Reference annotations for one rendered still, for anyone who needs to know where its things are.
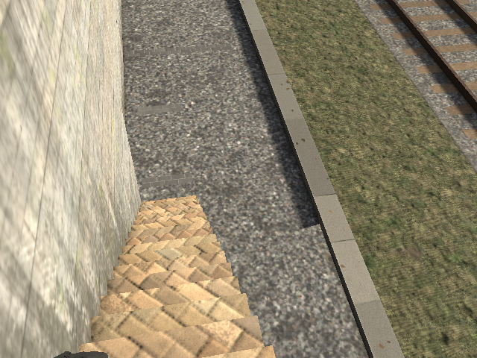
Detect stairs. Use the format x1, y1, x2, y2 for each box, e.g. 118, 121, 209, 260
79, 195, 276, 358

